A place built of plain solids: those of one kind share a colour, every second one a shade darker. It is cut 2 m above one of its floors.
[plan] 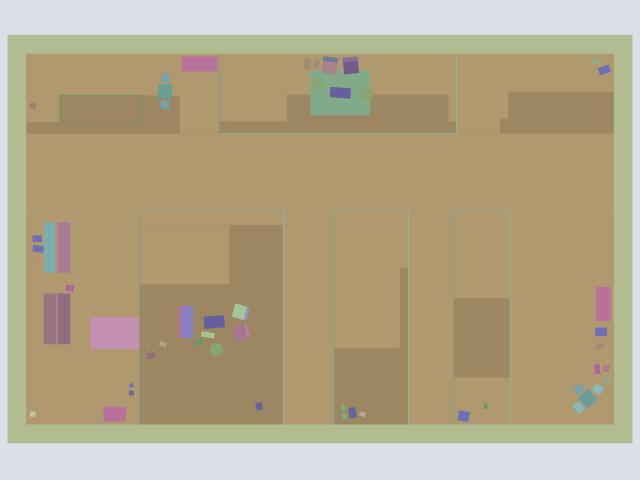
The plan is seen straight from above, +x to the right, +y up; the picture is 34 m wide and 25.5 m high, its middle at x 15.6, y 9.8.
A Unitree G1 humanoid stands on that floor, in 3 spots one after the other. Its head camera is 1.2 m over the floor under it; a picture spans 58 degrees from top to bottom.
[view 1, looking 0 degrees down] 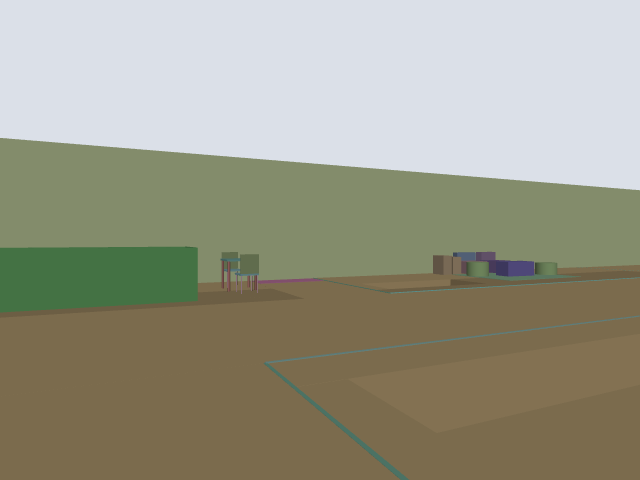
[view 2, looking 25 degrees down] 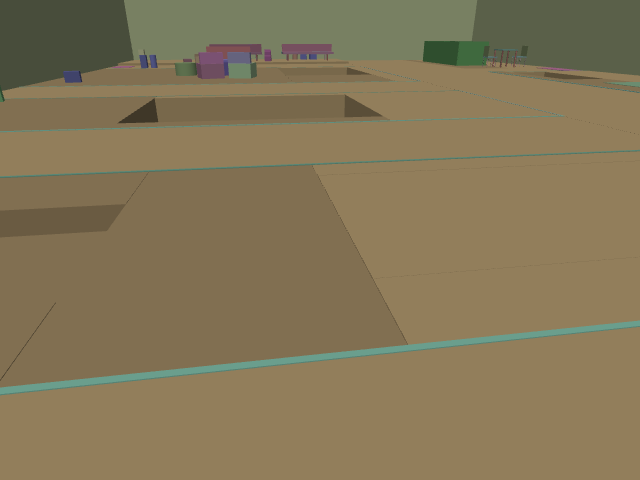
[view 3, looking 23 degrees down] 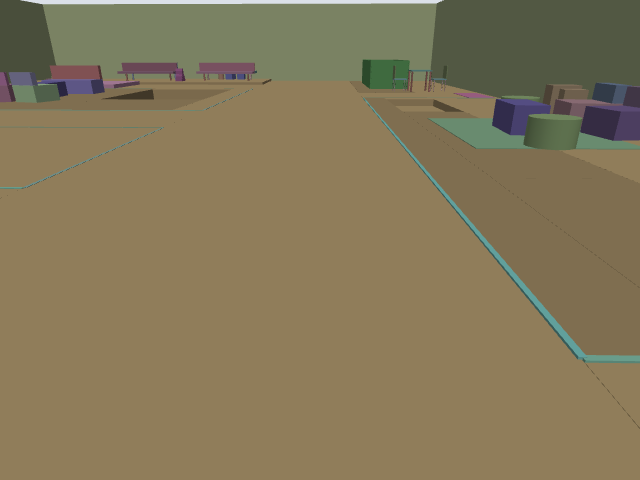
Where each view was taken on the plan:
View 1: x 4.70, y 7.30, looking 65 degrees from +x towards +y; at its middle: wall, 13.68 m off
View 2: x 27.10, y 6.09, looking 171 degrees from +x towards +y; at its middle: floor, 2.84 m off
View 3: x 24.38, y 14.35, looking -179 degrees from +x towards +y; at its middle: floor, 3.07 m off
